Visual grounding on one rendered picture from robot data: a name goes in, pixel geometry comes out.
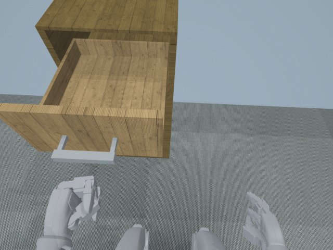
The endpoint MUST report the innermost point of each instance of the handle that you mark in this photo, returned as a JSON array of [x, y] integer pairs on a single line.
[[91, 157]]

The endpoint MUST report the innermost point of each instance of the robot left thigh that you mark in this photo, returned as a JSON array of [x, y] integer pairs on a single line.
[[135, 238]]

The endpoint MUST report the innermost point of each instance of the left robot forearm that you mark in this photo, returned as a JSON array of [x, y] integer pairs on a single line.
[[51, 242]]

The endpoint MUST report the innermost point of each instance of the right robot hand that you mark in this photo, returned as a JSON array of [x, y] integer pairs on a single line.
[[267, 230]]

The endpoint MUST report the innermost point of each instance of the cabinet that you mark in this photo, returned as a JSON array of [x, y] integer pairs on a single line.
[[126, 20]]

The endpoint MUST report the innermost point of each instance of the left robot hand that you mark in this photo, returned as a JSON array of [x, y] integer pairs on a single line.
[[82, 195]]

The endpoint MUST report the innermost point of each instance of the robot right thigh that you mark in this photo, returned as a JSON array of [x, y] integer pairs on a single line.
[[206, 240]]

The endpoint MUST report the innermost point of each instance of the robot thigh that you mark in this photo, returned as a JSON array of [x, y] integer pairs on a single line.
[[135, 238], [206, 240]]

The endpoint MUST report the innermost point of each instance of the drawer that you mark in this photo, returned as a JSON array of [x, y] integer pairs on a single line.
[[101, 89]]

